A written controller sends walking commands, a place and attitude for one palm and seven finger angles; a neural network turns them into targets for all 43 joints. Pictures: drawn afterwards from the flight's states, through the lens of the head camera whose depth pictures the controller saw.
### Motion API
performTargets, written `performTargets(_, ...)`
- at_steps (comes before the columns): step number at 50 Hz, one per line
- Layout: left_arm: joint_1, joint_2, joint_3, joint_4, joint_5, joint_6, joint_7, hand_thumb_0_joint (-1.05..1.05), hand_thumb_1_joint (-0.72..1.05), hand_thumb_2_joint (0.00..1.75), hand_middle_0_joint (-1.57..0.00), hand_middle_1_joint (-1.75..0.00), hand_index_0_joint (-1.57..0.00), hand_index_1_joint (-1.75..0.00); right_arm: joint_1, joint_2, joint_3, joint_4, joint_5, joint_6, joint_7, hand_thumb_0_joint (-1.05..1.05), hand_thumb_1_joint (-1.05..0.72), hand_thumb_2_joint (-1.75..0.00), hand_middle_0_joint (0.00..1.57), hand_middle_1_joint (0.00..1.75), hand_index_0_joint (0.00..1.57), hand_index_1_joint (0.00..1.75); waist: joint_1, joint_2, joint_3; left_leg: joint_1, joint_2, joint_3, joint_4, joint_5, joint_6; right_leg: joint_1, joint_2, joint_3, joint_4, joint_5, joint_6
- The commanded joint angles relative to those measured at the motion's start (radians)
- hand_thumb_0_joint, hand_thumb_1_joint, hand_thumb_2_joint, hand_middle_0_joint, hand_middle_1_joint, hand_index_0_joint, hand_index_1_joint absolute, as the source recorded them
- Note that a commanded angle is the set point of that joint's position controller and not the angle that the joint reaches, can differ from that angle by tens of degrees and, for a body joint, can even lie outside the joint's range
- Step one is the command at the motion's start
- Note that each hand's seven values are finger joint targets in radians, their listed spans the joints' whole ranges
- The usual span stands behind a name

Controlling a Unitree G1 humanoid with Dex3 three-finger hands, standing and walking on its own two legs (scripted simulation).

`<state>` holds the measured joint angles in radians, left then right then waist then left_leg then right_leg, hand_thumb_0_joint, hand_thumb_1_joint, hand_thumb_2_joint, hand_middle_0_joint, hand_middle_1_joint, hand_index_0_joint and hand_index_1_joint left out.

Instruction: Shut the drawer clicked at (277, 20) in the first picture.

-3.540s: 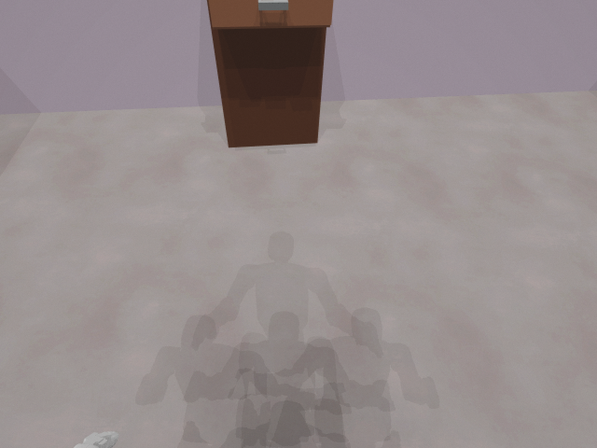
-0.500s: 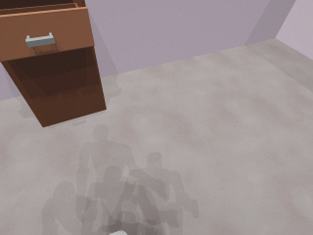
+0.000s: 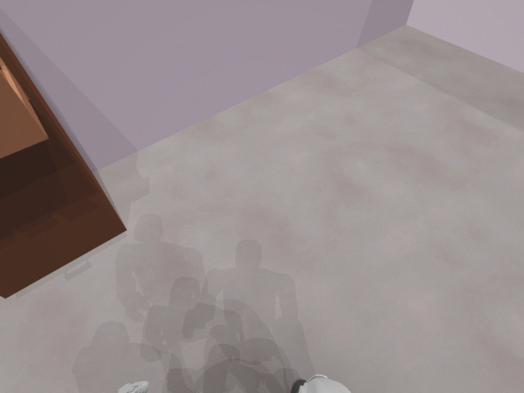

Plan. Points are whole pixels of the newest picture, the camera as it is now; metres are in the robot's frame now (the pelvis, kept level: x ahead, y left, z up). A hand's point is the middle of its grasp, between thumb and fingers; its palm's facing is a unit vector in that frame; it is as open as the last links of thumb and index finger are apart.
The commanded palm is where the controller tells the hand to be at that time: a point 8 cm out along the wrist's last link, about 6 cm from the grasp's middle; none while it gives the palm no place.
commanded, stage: walk to a spot facing it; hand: left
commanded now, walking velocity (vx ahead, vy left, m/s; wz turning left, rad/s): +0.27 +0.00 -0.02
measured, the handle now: out of the picture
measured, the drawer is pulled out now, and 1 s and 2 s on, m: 0.21 0.21 0.21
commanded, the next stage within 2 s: turn to face it in 0.02 s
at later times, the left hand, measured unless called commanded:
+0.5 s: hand (156, 386) +0.16 +0.20 -0.18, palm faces +0.22 -0.96 -0.17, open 7.3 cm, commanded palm none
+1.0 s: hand (159, 351) +0.21 +0.19 -0.12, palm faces +0.44 -0.85 -0.29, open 7.4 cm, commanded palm none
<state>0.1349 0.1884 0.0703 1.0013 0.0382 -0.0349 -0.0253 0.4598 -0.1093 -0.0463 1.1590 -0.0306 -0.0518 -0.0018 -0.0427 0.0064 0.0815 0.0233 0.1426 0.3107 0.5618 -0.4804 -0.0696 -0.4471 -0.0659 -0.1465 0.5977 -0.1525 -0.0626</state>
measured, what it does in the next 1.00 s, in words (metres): walks ahead, turning left: left foot, then right foot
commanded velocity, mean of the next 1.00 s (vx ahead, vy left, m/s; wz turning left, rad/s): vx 0.02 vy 0.00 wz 0.51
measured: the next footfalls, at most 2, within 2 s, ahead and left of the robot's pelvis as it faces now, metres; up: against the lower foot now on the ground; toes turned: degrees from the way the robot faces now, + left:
left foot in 0.44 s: +0.26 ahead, +0.13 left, +0.00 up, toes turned +18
right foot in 0.88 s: +0.30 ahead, -0.13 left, +0.00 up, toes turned +20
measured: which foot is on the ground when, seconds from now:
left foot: down 0.00-0.00, up 0.02-0.42, down 0.44-0.88, up 0.90-1.00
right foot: down 0.00-0.44, up 0.46-0.86, down 0.88-1.00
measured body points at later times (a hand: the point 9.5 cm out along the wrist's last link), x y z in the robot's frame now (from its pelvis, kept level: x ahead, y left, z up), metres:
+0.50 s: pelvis +0.16 +0.02 +0.00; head +0.18 +0.05 +0.45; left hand +0.15 +0.25 -0.17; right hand +0.30 -0.21 -0.13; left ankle +0.23 +0.12 -0.72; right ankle +0.11 -0.10 -0.69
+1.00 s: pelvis +0.20 -0.04 +0.02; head +0.23 -0.05 +0.47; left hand +0.18 +0.23 -0.10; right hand +0.38 -0.25 -0.13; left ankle +0.17 +0.09 -0.65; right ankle +0.26 -0.14 -0.72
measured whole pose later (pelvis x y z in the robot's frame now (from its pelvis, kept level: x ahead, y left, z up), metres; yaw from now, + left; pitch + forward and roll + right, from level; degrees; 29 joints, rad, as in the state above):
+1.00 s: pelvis +0.20 -0.04 +0.02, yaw +27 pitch -1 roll +1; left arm 0.19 0.19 0.04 0.86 0.03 0.02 0.03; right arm 0.20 -0.27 -0.11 0.93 -0.03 0.08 0.02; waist -0.03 0.05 0.05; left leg -0.54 -0.03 -0.02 1.06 -0.40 -0.04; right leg -0.25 -0.08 -0.10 0.56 -0.29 0.01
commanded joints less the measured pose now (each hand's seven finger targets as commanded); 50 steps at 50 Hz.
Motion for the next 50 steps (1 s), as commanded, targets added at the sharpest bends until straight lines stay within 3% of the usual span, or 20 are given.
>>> performTargets(1, 0.385, 0.273, 0.063, 0.068, -0.03, -0.024, 0.03, 0.0, 0.9, 0.9, -0.2, -0.3, -0.2, -0.3, -0.075, -0.119, -0.014, -0.12, 0.031, -0.02, -0.004, 0.0, -0.9, -0.9, 0.2, 0.3, 0.2, 0.3, 0.176, -0.223, -0.299, -0.621, -0.039, -0.23, 0.824, -0.069, 0.057, 0.642, -0.386, 0.643, -0.293, 0.063, -0.21)
performTargets(3, 0.21, 0.163, 0.035, 0.025, -0.026, -0.025, 0.041, 0.0, 0.9, 0.9, -0.2, -0.3, -0.2, -0.3, -0.148, -0.111, -0.017, -0.126, 0.017, -0.014, -0.005, 0.0, -0.9, -0.9, 0.2, 0.3, 0.2, 0.3, 0.108, -0.056, -0.132, -0.647, 0.037, -0.289, 0.801, 0.099, 0.062, 0.409, -0.325, 0.461, -0.32, 0.017, -0.163)
performTargets(5, 0.134, 0.099, 0.006, 0.014, -0.018, -0.037, 0.043, 0.0, 0.9, 0.9, -0.2, -0.3, -0.2, -0.3, -0.097, -0.078, -0.009, -0.095, 0.005, 0.013, -0.005, 0.0, -0.9, -0.9, 0.2, 0.3, 0.2, 0.3, 0.039, -0.056, -0.065, -0.541, 0.051, -0.277, 0.677, 0.152, 0.048, 0.199, -0.262, 0.284, -0.363, 0.079, -0.105)
performTargets(8, 0.114, 0.064, -0.005, 0.021, -0.012, -0.044, 0.047, 0.0, 0.9, 0.9, -0.2, -0.3, -0.2, -0.3, -0.031, -0.044, -0.002, -0.078, 0.007, 0.04, -0.002, 0.0, -0.9, -0.9, 0.2, 0.3, 0.2, 0.3, -0.008, -0.099, -0.072, -0.479, 0.025, -0.256, 0.515, 0.183, 0.03, 0.154, -0.219, 0.136, -0.362, 0.235, -0.083)
performTargets(17, 0.157, 0.124, -0.002, 0.022, -0.017, -0.014, 0.053, 0.0, 0.9, 0.9, -0.2, -0.3, -0.2, -0.3, -0.277, -0.097, 0.002, -0.188, 0.013, 0.05, 0.019, 0.0, -0.9, -0.9, 0.2, 0.3, 0.2, 0.3, 0.059, -0.125, -0.022, -0.49, -0.024, -0.19, 0.185, 0.224, 0.037, 0.327, -0.264, 0.016, -0.26, 0.407, -0.045)
performTargets(20, 0.138, 0.157, 0.014, -0.003, -0.019, 0.002, 0.057, 0.0, 0.9, 0.9, -0.2, -0.3, -0.2, -0.3, -0.211, -0.141, -0.011, -0.199, 0.007, 0.052, 0.02, 0.0, -0.9, -0.9, 0.2, 0.3, 0.2, 0.3, 0.017, -0.083, -0.074, -0.342, -0.063, -0.172, 0.031, 0.296, 0.057, 0.344, -0.251, -0.043, -0.055, 0.442, 0.0)
performTargets(21, 0.146, 0.156, 0.017, -0.017, -0.026, 0.008, 0.054, 0.0, 0.9, 0.9, -0.2, -0.3, -0.2, -0.3, -0.143, -0.192, -0.023, -0.193, 0.002, 0.048, 0.017, 0.0, -0.9, -0.9, 0.2, 0.3, 0.2, 0.3, -0.015, 0.014, -0.133, -0.187, -0.044, -0.211, -0.047, 0.526, 0.082, 0.267, -0.215, -0.071, 0.113, 0.367, 0.041)
performTargets(22, 0.167, 0.115, 0.017, -0.05, -0.041, 0.014, 0.05, 0.0, 0.9, 0.9, -0.2, -0.3, -0.2, -0.3, -0.078, -0.294, -0.045, -0.202, -0.007, 0.043, 0.009, 0.0, -0.9, -0.9, 0.2, 0.3, 0.2, 0.3, -0.032, 0.281, -0.191, -0.02, 0.18, -0.528, -0.106, 0.92, 0.208, 0.038, -0.079, -0.108, 0.358, -0.066, 0.122)
performTargets(23, 0.122, 0.106, 0.001, -0.096, -0.033, 0.018, 0.052, 0.0, 0.9, 0.9, -0.2, -0.3, -0.2, -0.3, -0.036, -0.347, -0.051, -0.195, 0.007, 0.053, 0.006, 0.0, -0.9, -0.9, 0.2, 0.3, 0.2, 0.3, -0.046, 0.32, -0.198, -0.04, 0.308, -0.66, -0.165, 1.027, 0.317, -0.021, -0.01, -0.017, 0.583, -0.549, 0.128)
performTargets(24, 0.084, 0.104, 0.005, -0.11, -0.03, 0.028, 0.057, 0.0, 0.9, 0.9, -0.2, -0.3, -0.2, -0.3, -0.057, -0.334, -0.051, -0.193, 0.01, 0.048, -0.005, 0.0, -0.9, -0.9, 0.2, 0.3, 0.2, 0.3, -0.042, 0.219, -0.229, -0.033, 0.299, -0.701, -0.186, 0.865, 0.329, -0.111, -0.015, 0.09, 0.653, -0.51, 0.126)
performTargets(25, 0.05, 0.097, 0.011, -0.115, -0.029, 0.03, 0.056, 0.0, 0.9, 0.9, -0.2, -0.3, -0.2, -0.3, -0.116, -0.327, -0.054, -0.216, 0.011, 0.049, -0.011, 0.0, -0.9, -0.9, 0.2, 0.3, 0.2, 0.3, -0.031, 0.196, -0.195, -0.085, 0.269, -0.686, -0.204, 0.676, 0.311, -0.154, -0.039, 0.121, 0.667, -0.45, 0.129)
performTargets(28, 0.085, 0.096, 0.023, -0.093, -0.021, 0.046, 0.04, 0.0, 0.9, 0.9, -0.2, -0.3, -0.2, -0.3, -0.273, -0.265, -0.039, -0.273, 0.008, 0.048, -0.009, 0.0, -0.9, -0.9, 0.2, 0.3, 0.2, 0.3, 0.033, 0.113, -0.125, -0.279, 0.136, -0.532, -0.265, 0.402, 0.228, -0.065, -0.053, 0.128, 0.568, -0.281, 0.135)
performTargets(30, 0.117, 0.092, 0.025, -0.093, -0.021, 0.059, 0.041, 0.0, 0.9, 0.9, -0.2, -0.3, -0.2, -0.3, -0.294, -0.272, -0.045, -0.287, 0.008, 0.05, -0.005, 0.0, -0.9, -0.9, 0.2, 0.3, 0.2, 0.3, 0.041, 0.123, -0.138, -0.308, 0.108, -0.511, -0.29, 0.311, 0.223, -0.03, -0.043, 0.12, 0.506, -0.251, 0.14)
performTargets(38, 0.041, 0.093, 0.02, -0.175, -0.024, 0.056, 0.045, 0.0, 0.9, 0.9, -0.2, -0.3, -0.2, -0.3, -0.249, -0.307, -0.078, -0.295, 0.004, 0.07, 0.004, 0.0, -0.9, -0.9, 0.2, 0.3, 0.2, 0.3, 0.006, 0.152, -0.163, -0.238, 0.083, -0.62, -0.228, 0.414, 0.244, 0.022, 0.02, 0.115, 0.218, -0.286, 0.143)
performTargets(42, 0.16, 0.116, 0.023, -0.165, -0.032, 0.044, 0.052, 0.0, 0.9, 0.9, -0.2, -0.3, -0.2, -0.3, -0.309, -0.301, -0.086, -0.327, 0.01, 0.082, 0.009, 0.0, -0.9, -0.9, 0.2, 0.3, 0.2, 0.3, 0.069, 0.133, -0.18, -0.373, 0.01, -0.609, -0.126, 0.404, 0.181, 0.282, 0.041, 0.095, -0.13, -0.117, 0.126)
performTargets(43, 0.186, 0.177, 0.032, -0.169, -0.021, 0.035, 0.058, 0.0, 0.9, 0.9, -0.2, -0.3, -0.2, -0.3, -0.302, -0.258, -0.081, -0.339, 0.02, 0.084, 0.015, 0.0, -0.9, -0.9, 0.2, 0.3, 0.2, 0.3, 0.081, 0.007, -0.188, -0.499, -0.062, -0.547, 0.0, 0.294, 0.121, 0.407, -0.075, 0.208, -0.282, -0.13, 0.09)
performTargets(44, 0.18, 0.275, 0.05, -0.18, -0.004, 0.029, 0.064, 0.0, 0.9, 0.9, -0.2, -0.3, -0.2, -0.3, -0.3, -0.179, -0.066, -0.365, 0.022, 0.083, 0.019, 0.0, -0.9, -0.9, 0.2, 0.3, 0.2, 0.3, 0.087, -0.295, -0.141, -0.689, -0.213, -0.341, 0.247, 0.011, 0.032, 0.435, -0.362, 0.493, -0.372, -0.123, -0.022)
performTargets(45, 0.134, 0.289, 0.043, -0.206, -0.011, 0.034, 0.064, 0.0, 0.9, 0.9, -0.2, -0.3, -0.2, -0.3, -0.307, -0.227, -0.074, -0.371, 0.008, 0.087, 0.018, 0.0, -0.9, -0.9, 0.2, 0.3, 0.2, 0.3, 0.081, -0.249, -0.129, -0.647, -0.174, -0.366, 0.461, -0.073, 0.038, 0.275, -0.446, 0.497, -0.375, -0.111, -0.09)
performTargets(48, -0.013, 0.19, 0.018, -0.224, -0.014, 0.032, 0.064, 0.0, 0.9, 0.9, -0.2, -0.3, -0.2, -0.3, -0.27, -0.214, -0.072, -0.318, 0.007, 0.109, 0.03, 0.0, -0.9, -0.9, 0.2, 0.3, 0.2, 0.3, -0.001, -0.153, -0.025, -0.612, -0.118, -0.351, 0.663, 0.081, 0.026, 0.151, -0.281, 0.259, -0.314, 0.013, -0.043)
performTargets(50, 0.022, 0.178, 0.01, -0.21, -0.01, 0.024, 0.062, 0.0, 0.9, 0.9, -0.2, -0.3, -0.2, -0.3, -0.265, -0.202, -0.06, -0.306, 0.009, 0.107, 0.031, 0.0, -0.9, -0.9, 0.2, 0.3, 0.2, 0.3, 0.015, -0.189, -0.038, -0.592, -0.114, -0.312, 0.611, 0.094, 0.007, 0.216, -0.252, 0.169, -0.271, 0.173, -0.036)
